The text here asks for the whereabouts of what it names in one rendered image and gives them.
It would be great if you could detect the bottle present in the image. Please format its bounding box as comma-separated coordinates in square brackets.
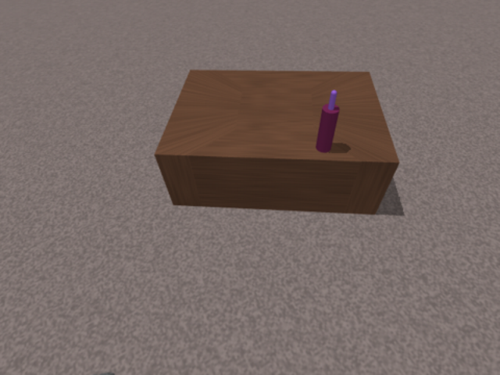
[316, 90, 340, 152]

